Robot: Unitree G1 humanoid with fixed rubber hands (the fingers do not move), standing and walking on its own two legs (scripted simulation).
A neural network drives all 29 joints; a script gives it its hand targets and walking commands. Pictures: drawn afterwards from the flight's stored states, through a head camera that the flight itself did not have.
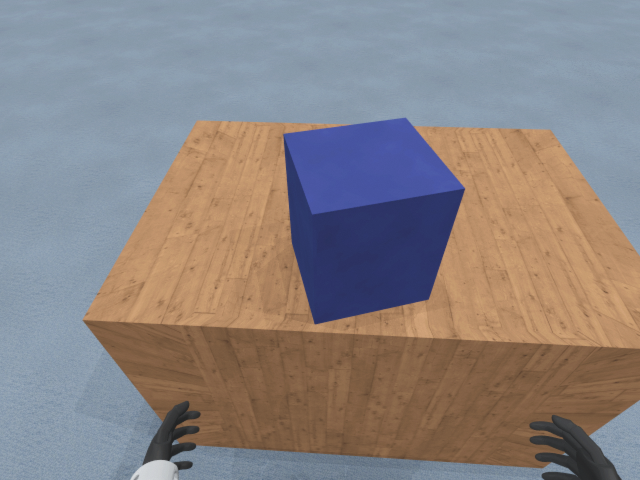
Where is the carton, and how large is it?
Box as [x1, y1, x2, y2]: [283, 118, 464, 323]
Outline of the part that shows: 406,118 283,134 292,244 314,323 319,323 428,299 464,188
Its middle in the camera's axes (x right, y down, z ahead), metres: +0.07 -0.03 +0.66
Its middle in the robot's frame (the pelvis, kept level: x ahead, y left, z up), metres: +0.53 -0.03 +0.03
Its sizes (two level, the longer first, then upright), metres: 0.210 0.200 0.250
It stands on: a pedestal, 0.65 m high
